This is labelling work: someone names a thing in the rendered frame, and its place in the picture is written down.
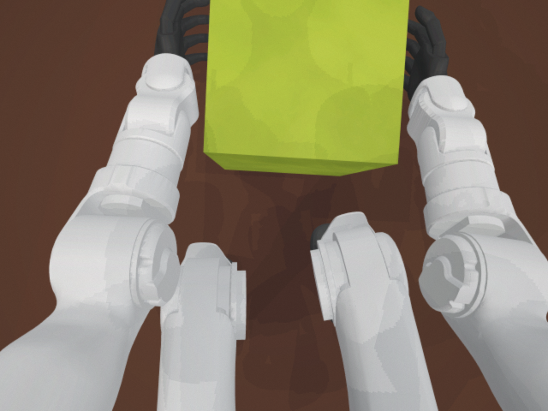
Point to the right robot upper arm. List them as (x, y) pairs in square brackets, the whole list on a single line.
[(493, 292)]

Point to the robot right forearm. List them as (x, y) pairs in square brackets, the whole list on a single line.
[(456, 168)]

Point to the robot right foot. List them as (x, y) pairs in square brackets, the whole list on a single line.
[(317, 235)]

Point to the left robot upper arm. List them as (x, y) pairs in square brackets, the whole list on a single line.
[(107, 273)]

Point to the left robot hand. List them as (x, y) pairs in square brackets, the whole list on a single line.
[(172, 29)]

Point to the right robot shin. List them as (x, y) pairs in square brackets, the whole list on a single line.
[(391, 255)]

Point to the right robot hand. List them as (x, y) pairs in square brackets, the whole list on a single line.
[(429, 54)]

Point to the carton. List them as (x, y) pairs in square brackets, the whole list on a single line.
[(305, 86)]

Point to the robot left forearm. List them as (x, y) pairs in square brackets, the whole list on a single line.
[(141, 176)]

